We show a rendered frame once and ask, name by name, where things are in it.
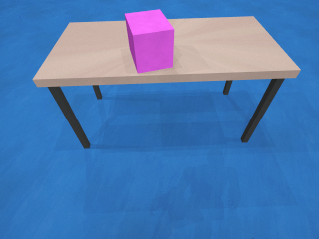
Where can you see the table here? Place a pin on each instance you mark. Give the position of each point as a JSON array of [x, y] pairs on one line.
[[205, 49]]

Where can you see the carton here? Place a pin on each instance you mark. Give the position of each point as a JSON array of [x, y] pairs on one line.
[[151, 40]]

